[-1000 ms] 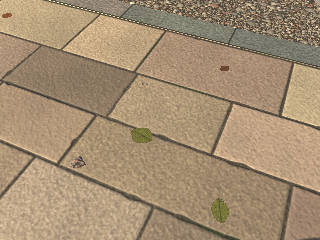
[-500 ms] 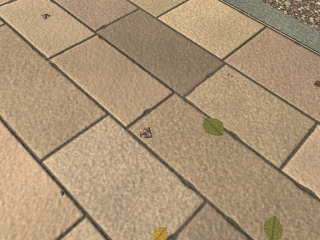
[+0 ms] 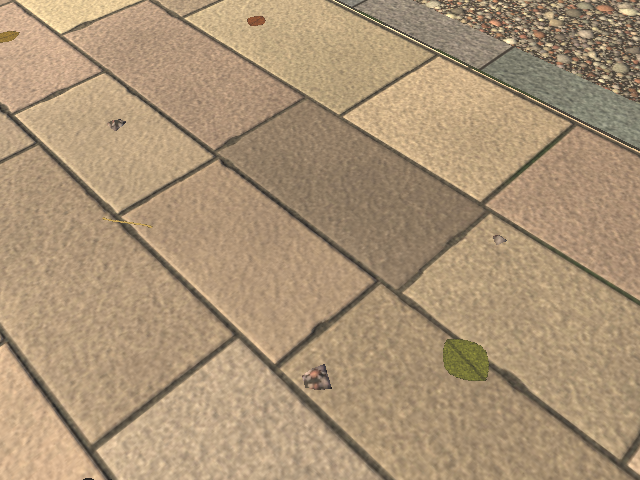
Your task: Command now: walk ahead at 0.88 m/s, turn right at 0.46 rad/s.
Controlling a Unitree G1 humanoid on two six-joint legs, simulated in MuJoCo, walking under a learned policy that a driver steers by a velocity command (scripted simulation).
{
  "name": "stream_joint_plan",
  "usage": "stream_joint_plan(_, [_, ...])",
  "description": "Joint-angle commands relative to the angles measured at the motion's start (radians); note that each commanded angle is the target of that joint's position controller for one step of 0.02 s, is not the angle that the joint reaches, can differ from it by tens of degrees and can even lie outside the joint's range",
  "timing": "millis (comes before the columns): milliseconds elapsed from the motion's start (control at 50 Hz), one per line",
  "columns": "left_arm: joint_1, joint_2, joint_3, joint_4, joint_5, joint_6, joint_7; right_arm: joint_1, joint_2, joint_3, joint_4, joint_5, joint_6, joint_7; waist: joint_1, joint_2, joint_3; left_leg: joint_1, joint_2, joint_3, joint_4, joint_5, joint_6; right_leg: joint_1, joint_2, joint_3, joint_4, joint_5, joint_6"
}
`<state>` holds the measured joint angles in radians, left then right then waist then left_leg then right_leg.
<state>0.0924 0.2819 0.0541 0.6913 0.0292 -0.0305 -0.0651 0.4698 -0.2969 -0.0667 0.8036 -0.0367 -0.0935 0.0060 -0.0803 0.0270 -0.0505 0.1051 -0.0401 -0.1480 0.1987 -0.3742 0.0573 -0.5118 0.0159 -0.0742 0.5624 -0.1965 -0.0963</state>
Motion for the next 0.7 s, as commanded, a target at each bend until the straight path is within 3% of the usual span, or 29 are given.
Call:
stream_joint_plan(20, [0.243,0.121,0.043,0.002,0.005,-0.023,0.023,-0.046,-0.143,-0.025,-0.041,0.003,-0.011,-0.013,0.187,0.019,-0.101,-0.219,0.199,0.110,0.451,1.019,0.068,0.486,0.083,-0.037,-0.008,-0.051,-0.091])
stream_joint_plan(40, [0.446,0.211,0.069,0.031,0.020,-0.032,0.038,-0.059,-0.111,-0.006,-0.077,0.010,-0.014,-0.018,0.267,-0.104,-0.226,-0.513,0.140,0.165,0.821,0.753,0.028,0.791,-0.122,0.287,-0.070,-0.359,-0.161])
stream_joint_plan(60, [0.456,0.274,0.079,0.046,0.021,-0.039,0.033,-0.068,-0.023,0.018,-0.112,0.003,-0.027,-0.003,0.200,-0.317,-0.207,-0.872,-0.035,0.133,1.064,-0.038,-0.013,0.922,-0.303,0.828,-0.255,-0.664,-0.241])
stream_joint_plan(80, [0.376,0.196,0.063,0.041,-0.003,-0.035,0.025,-0.186,-0.080,0.014,-0.131,-0.018,-0.037,-0.003,0.201,-0.186,-0.061,-1.027,-0.002,0.040,1.162,0.015,0.005,0.839,-0.299,0.919,-0.314,-0.547,-0.228])
stream_joint_plan(100, [0.354,0.193,0.065,0.036,-0.008,-0.031,0.026,-0.230,-0.100,0.015,-0.143,-0.019,-0.048,0.007,0.183,-0.084,-0.012,-1.029,0.065,0.032,1.148,0.103,0.007,0.758,-0.275,0.762,-0.300,-0.432,-0.221])
stream_joint_plan(120, [0.343,0.185,0.065,0.034,-0.011,-0.030,0.029,-0.235,-0.100,0.021,-0.143,-0.026,-0.055,0.012,0.158,-0.020,0.010,-0.977,0.097,0.040,1.087,0.141,0.000,0.658,-0.242,0.676,-0.321,-0.341,-0.210])
stream_joint_plan(140, [0.325,0.164,0.057,0.033,-0.014,-0.031,0.035,-0.239,-0.093,0.025,-0.148,-0.037,-0.048,0.016,0.124,0.000,0.057,-0.942,0.113,0.049,1.040,0.147,-0.017,0.558,-0.203,0.623,-0.352,-0.281,-0.198])
stream_joint_plan(200, [0.331,0.135,0.043,0.046,-0.031,-0.051,0.042,-0.260,-0.072,0.038,-0.167,-0.055,0.001,0.028,0.078,-0.040,0.131,-0.916,0.132,0.091,0.954,0.113,-0.064,0.403,-0.124,0.527,-0.409,-0.142,-0.203])
stream_joint_plan(240, [0.352,0.137,0.040,0.057,-0.034,-0.064,0.043,-0.380,-0.065,0.049,-0.224,-0.042,0.012,0.035,0.089,-0.049,0.186,-0.909,0.123,0.149,0.814,0.188,-0.084,0.320,-0.092,0.466,-0.455,0.034,-0.199])
stream_joint_plan(280, [0.374,0.118,0.035,0.077,-0.036,-0.072,0.045,-0.470,-0.032,0.066,-0.248,-0.030,0.007,0.047,0.113,-0.060,0.195,-0.808,0.096,0.194,0.629,0.342,-0.081,0.270,-0.042,0.378,-0.457,0.276,-0.158])
stream_joint_plan(340, [0.445,0.124,0.030,0.123,-0.054,-0.084,0.050,-0.556,-0.002,0.081,-0.262,-0.011,-0.001,0.051,0.163,-0.076,0.160,-0.634,0.047,0.240,0.435,0.533,-0.033,0.320,-0.060,0.341,-0.480,0.609,-0.091])
stream_joint_plan(360, [0.444,0.141,0.031,0.131,-0.053,-0.086,0.053,-0.565,-0.010,0.079,-0.265,-0.005,-0.001,0.047,0.162,-0.090,0.144,-0.596,0.038,0.234,0.391,0.553,-0.015,0.372,-0.077,0.339,-0.471,0.663,-0.080])
stream_joint_plan(400, [0.449,0.170,0.032,0.147,-0.043,-0.088,0.062,-0.531,-0.052,0.064,-0.252,-0.005,0.002,0.033,0.136,-0.106,0.077,-0.509,-0.016,0.245,0.340,0.476,0.013,0.513,-0.096,0.322,-0.356,0.959,-0.050])
stream_joint_plan(420, [0.444,0.194,0.035,0.153,-0.028,-0.086,0.068,-0.445,-0.089,0.048,-0.231,0.000,0.003,0.020,0.088,-0.132,0.013,-0.413,-0.038,0.228,0.339,0.408,0.026,0.564,-0.116,0.327,-0.234,1.093,-0.033])
stream_joint_plan(440, [0.420,0.220,0.040,0.156,-0.008,-0.080,0.072,-0.294,-0.136,0.028,-0.191,0.011,0.005,0.001,0.004,-0.151,-0.072,-0.267,-0.042,0.209,0.345,0.330,0.043,0.573,-0.131,0.326,-0.055,1.164,-0.028])
stream_joint_plan(460, [0.355,0.219,0.041,0.150,0.004,-0.073,0.075,-0.080,-0.167,0.010,-0.128,0.013,0.011,-0.021,-0.115,-0.133,-0.145,-0.062,0.007,0.189,0.332,0.286,0.060,0.483,-0.109,0.296,0.193,1.076,-0.027])
stream_joint_plan(480, [0.340,0.140,0.022,0.130,0.015,-0.078,0.078,0.112,-0.228,-0.015,-0.094,-0.011,0.014,-0.045,-0.168,-0.022,-0.254,0.160,0.187,0.004,0.392,-0.028,0.089,0.303,-0.051,0.247,0.550,0.718,-0.037])
stream_joint_plan(500, [0.502,0.010,-0.011,0.096,-0.068,-0.075,0.064,0.064,-0.289,-0.035,-0.085,-0.029,0.009,-0.028,-0.017,0.395,-0.405,0.422,0.496,-0.651,0.226,-0.161,0.283,-0.071,0.132,0.197,0.961,-0.241,0.029])
stream_joint_plan(520, [0.395,0.101,-0.010,0.113,-0.033,-0.073,0.073,-0.016,-0.180,-0.029,-0.102,-0.014,0.015,-0.006,-0.051,0.125,-0.299,0.315,0.410,-0.682,0.128,-0.270,0.261,-0.191,0.059,0.209,0.957,-0.181,-0.010])
stream_joint_plan(540, [0.266,0.113,-0.005,0.087,-0.024,-0.072,0.064,-0.074,-0.129,-0.017,-0.086,-0.007,0.006,-0.001,-0.036,0.028,-0.138,0.155,0.377,-0.509,0.109,-0.204,0.237,-0.214,0.011,0.218,0.898,-0.107,-0.016])
stream_joint_plan(560, [0.201,0.098,-0.012,0.068,-0.010,-0.071,0.054,-0.090,-0.083,-0.008,-0.062,-0.012,0.001,0.004,-0.012,-0.075,-0.033,-0.006,0.332,-0.401,0.070,-0.093,0.211,-0.188,-0.016,0.202,0.832,-0.089,-0.024])
stream_joint_plan(600, [0.155,0.057,-0.026,0.027,0.023,-0.055,0.033,-0.062,-0.042,0.008,-0.004,-0.007,-0.009,0.000,0.056,-0.021,0.067,-0.189,0.261,-0.299,0.032,0.016,0.198,-0.165,-0.054,0.196,0.754,-0.122,-0.009])
stream_joint_plan(620, [0.142,0.030,-0.034,0.014,0.033,-0.047,0.028,-0.045,-0.026,0.015,0.018,0.009,-0.014,0.003,0.080,0.001,0.091,-0.225,0.225,-0.260,0.004,0.031,0.186,-0.173,-0.074,0.181,0.704,-0.135,0.002])
stream_joint_plan(640, [0.136,0.023,-0.040,-0.007,0.040,-0.044,0.023,-0.039,-0.046,0.010,0.025,0.020,-0.019,0.003,0.103,0.041,0.104,-0.243,0.228,-0.262,-0.020,0.044,0.203,-0.201,-0.096,0.168,0.647,-0.150,0.019])
stream_joint_plan(660, [0.083,0.028,-0.046,-0.035,0.048,-0.044,0.019,-0.032,-0.059,0.006,0.030,0.026,-0.024,0.002,0.105,0.037,0.147,-0.280,0.227,-0.248,-0.055,0.081,0.217,-0.240,-0.123,0.155,0.587,-0.130,0.042])
stream_joint_plan(700, [-0.034,0.039,-0.059,-0.093,0.041,-0.053,0.008,-0.068,-0.086,-0.004,0.016,0.025,-0.030,0.000,0.111,0.013,0.191,-0.402,0.183,-0.164,-0.126,0.137,0.210,-0.175,-0.137,0.124,0.366,0.017,0.077])
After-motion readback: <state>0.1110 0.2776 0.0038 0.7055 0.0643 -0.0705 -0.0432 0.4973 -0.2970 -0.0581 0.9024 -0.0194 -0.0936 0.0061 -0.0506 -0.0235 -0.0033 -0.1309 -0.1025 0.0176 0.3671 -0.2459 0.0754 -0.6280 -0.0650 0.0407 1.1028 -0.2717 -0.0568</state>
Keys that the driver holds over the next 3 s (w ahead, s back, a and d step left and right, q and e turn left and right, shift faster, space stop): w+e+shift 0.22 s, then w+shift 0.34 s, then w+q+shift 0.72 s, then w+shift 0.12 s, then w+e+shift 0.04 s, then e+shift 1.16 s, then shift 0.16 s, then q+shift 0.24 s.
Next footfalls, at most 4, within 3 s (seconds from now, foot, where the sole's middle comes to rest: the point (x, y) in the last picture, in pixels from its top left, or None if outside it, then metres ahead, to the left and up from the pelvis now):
0.02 right None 0.14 -0.10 -0.77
0.48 left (340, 420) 0.62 -0.05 -0.77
0.88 right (463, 289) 0.94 -0.40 -0.77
1.34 left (360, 181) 1.35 -0.19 -0.77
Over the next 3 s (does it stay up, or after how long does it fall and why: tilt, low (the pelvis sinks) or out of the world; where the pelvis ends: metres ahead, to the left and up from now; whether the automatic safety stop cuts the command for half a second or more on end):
stays up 1.73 -0.16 0.01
